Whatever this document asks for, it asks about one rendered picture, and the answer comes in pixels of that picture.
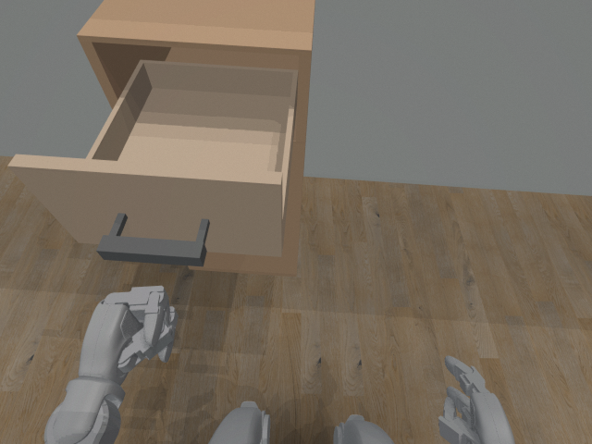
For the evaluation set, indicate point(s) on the robot left shin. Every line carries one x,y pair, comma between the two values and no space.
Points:
249,404

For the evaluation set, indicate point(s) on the drawer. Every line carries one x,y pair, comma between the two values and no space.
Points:
184,142

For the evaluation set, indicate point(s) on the robot left hand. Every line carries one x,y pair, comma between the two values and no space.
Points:
143,316

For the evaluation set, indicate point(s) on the cabinet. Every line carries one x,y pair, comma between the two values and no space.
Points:
244,33

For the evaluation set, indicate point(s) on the left robot thigh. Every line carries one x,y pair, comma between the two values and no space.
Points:
244,425

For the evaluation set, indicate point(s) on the handle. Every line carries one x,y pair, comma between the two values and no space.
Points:
156,251

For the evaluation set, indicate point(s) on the robot left forearm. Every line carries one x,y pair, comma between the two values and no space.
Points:
88,415

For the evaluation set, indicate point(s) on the robot right hand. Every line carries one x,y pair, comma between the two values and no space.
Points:
483,418

